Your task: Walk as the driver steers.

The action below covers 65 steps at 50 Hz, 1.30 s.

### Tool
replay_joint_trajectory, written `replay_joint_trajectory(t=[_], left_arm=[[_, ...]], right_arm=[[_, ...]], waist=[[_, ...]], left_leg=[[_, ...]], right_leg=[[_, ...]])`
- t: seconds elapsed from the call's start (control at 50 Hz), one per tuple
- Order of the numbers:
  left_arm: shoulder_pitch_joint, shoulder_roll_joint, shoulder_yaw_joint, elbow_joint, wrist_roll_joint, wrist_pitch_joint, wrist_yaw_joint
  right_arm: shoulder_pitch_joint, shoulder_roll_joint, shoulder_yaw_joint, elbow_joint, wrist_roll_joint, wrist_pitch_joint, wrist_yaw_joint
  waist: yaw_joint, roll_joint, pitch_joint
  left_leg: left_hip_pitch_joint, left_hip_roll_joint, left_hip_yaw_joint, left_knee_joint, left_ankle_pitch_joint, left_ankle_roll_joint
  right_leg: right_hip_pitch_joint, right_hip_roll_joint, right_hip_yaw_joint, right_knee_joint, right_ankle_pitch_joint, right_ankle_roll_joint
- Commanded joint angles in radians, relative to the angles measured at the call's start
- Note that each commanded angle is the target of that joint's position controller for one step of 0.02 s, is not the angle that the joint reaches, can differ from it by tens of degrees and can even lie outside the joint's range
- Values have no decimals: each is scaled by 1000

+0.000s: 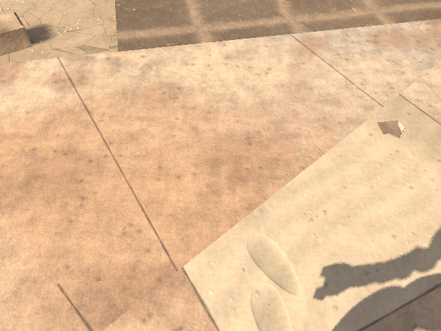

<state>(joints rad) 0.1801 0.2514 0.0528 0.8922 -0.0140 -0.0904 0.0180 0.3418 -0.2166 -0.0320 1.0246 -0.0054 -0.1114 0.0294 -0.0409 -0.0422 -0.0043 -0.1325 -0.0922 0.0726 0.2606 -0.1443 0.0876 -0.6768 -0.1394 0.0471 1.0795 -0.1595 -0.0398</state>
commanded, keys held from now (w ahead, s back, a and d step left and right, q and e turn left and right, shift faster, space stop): w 1.00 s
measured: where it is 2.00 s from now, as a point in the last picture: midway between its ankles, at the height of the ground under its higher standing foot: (225, 190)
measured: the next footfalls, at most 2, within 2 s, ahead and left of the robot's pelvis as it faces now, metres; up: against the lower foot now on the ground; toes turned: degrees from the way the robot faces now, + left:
right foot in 0.28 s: +0.35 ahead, -0.16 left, +0.00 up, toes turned -2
left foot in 0.84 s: +0.63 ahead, +0.07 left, +0.00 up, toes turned +2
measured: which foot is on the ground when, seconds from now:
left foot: down 0.00-0.28, up 0.30-0.82, down 0.84-1.00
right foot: up 0.00-0.26, down 0.28-0.84, up 0.86-1.00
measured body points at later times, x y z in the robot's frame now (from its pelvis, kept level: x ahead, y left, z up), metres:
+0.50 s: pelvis +0.28 -0.08 +0.00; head +0.30 -0.09 +0.45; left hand +0.33 +0.18 -0.13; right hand +0.38 -0.34 -0.14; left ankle +0.29 +0.09 -0.66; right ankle +0.31 -0.15 -0.75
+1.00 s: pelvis +0.55 -0.01 -0.01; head +0.57 +0.01 +0.44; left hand +0.60 +0.26 -0.15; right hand +0.64 -0.27 -0.13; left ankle +0.59 +0.07 -0.75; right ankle +0.49 -0.16 -0.65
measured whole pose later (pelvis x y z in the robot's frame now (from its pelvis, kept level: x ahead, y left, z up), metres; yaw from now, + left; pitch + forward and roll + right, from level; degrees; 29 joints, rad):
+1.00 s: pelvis +0.55 -0.01 -0.01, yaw +1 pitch +1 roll +0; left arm 0.28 0.26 0.06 0.95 -0.03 -0.08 0.01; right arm 0.22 -0.23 -0.06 0.91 0.00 -0.10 0.04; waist -0.01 -0.03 0.01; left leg -0.30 -0.05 0.05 0.43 -0.15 0.08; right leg -0.47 -0.05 0.03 1.18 -0.32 -0.07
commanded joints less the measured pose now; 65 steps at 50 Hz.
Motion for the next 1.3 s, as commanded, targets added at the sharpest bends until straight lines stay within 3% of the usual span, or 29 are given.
replay_joint_trajectory(t=[0.02,0.1,0.2,0.24,0.28,0.3,0.32,0.34,0.36,0.38,0.4,0.44,0.52,0.66,0.74,0.8,0.84,0.86,0.88,0.9,0.92,0.94,0.98,1.04,1.12,1.22,1.26,1.28,1.3], left_arm=[[6,34,8,-46,9,1,-2],[-147,19,-3,-86,1,-7,-18],[-250,36,-7,-139,-9,-20,-50],[-190,67,5,-134,-9,-28,-57],[95,149,49,-50,-8,-32,-50],[288,240,70,-16,5,-28,-39],[317,270,71,2,16,-26,-50],[280,163,44,-8,8,-28,-52],[183,121,30,-27,3,-29,-49],[95,101,20,-47,6,-28,-51],[54,75,13,-51,12,-28,-55],[64,47,5,-30,21,-31,-59],[133,101,18,8,20,-30,-41],[229,121,20,49,6,-15,-14],[271,116,26,88,2,-1,-13],[232,145,40,81,-3,17,-6],[190,118,28,59,4,26,-3],[276,66,8,46,31,18,-3],[368,-21,-15,63,11,-7,-17],[281,90,12,61,-24,-23,-18],[176,134,24,27,-35,-28,-15],[130,135,29,16,-25,-21,-6],[155,90,34,12,-9,2,0],[132,74,39,-2,-7,24,11],[0,72,39,-49,4,19,10],[-157,48,25,-95,6,-4,-17],[-190,52,21,-108,-6,-3,-28],[-176,70,27,-105,-2,-9,-39],[-179,79,28,-111,-2,-13,-48]], right_arm=[[-29,-135,-19,-58,2,-9,-20],[48,-160,-22,-41,17,1,-29],[110,-173,-30,-11,24,26,-33],[83,-192,-37,-17,25,37,-36],[42,-168,-27,-33,15,46,-36],[61,-129,-8,-61,-6,43,-36],[191,11,27,-53,13,18,-23],[118,-116,0,-50,39,-5,-21],[18,-166,-14,-84,56,-17,-19],[-30,-160,-16,-94,50,-17,-27],[-52,-150,-23,-97,33,-10,-32],[-8,-106,-24,-91,28,18,-31],[-99,-92,-30,-128,18,41,-37],[-360,-67,-25,-214,16,25,-19],[-414,-75,-24,-250,28,21,1],[-337,-116,-40,-245,28,6,17],[-47,-203,-82,-155,22,-1,11],[93,-293,-103,-135,9,4,3],[122,-285,-96,-127,10,8,10],[88,-198,-73,-128,23,6,9],[-10,-158,-60,-151,25,6,6],[-92,-132,-47,-170,14,3,9],[-145,-81,-32,-166,-6,-3,14],[-104,-117,-38,-137,-4,-7,-1],[-24,-150,-45,-106,12,3,-30],[32,-159,-39,-68,14,16,-38],[64,-163,-40,-48,20,27,-34],[87,-178,-46,-32,5,29,-35],[81,-170,-47,-29,8,34,-37]], waist=[[39,73,65],[-17,80,77],[-36,94,104],[11,116,63],[150,111,-108],[196,-33,-277],[118,-295,-390],[144,-165,-316],[125,-110,-177],[90,-11,-112],[64,12,-61],[25,-23,-49],[25,-3,19],[94,-11,68],[92,-33,90],[31,-45,44],[-95,10,-128],[-84,197,-287],[-46,379,-374],[-66,261,-265],[-48,177,-129],[-13,94,-68],[47,115,-43],[59,111,-2],[28,82,38],[-17,99,66],[-29,102,75],[-21,114,48],[-10,101,52]], left_leg=[[-64,282,-194,-162,175,157],[4,267,-146,-153,167,122],[173,339,-167,-66,190,113],[200,350,-164,9,347,93],[116,263,-90,334,583,44],[-106,187,-35,691,264,5],[-480,7,-105,982,-403,-42],[-586,67,-220,1088,-412,-20],[-628,117,-191,1082,-315,-4],[-577,172,-163,1036,-217,-10],[-537,201,-154,975,-161,-16],[-452,231,-151,911,-108,-26],[-551,244,-133,759,0,-58],[-500,178,-68,357,288,-65],[-504,166,-82,319,191,-42],[-406,138,-62,277,55,5],[1,137,-84,252,111,63],[341,365,-387,265,118,156],[535,482,-800,80,-115,273],[454,455,-758,31,-220,228],[293,431,-614,13,-158,182],[138,397,-501,-13,-32,161],[-10,324,-366,-67,51,133],[-67,294,-271,-126,137,138],[17,300,-242,-158,183,135],[21,252,-141,-164,222,102],[89,271,-138,-144,223,116],[158,319,-151,-92,287,128],[221,333,-147,-55,323,126]], right_leg=[[-39,-27,6,-165,159,21],[8,23,-42,-404,273,25],[-11,51,-46,-526,156,-7],[105,83,-67,-561,87,-37],[491,126,-94,-576,100,-92],[808,-94,169,-571,108,-164],[1089,-278,651,-725,-73,-317],[1034,-244,652,-775,-146,-269],[892,-213,486,-787,-72,-223],[743,-175,364,-814,50,-202],[636,-133,276,-846,124,-189],[555,-90,189,-894,178,-185],[534,-85,110,-945,260,-201],[553,-21,-10,-969,227,-144],[664,-85,3,-908,266,-150],[745,-122,23,-793,427,-131],[620,-29,-43,-446,535,-88],[342,83,-85,-84,132,-41],[29,220,13,159,-425,-6],[-85,158,89,264,-402,-29],[-114,107,59,261,-291,-42],[-60,61,39,223,-194,-37],[48,-1,46,125,-95,-32],[54,-16,30,3,-18,-16],[-82,-26,30,-205,171,20],[4,19,-25,-445,360,19],[-12,29,-24,-486,326,18],[-31,19,1,-401,337,10],[-91,10,14,-417,290,-3]])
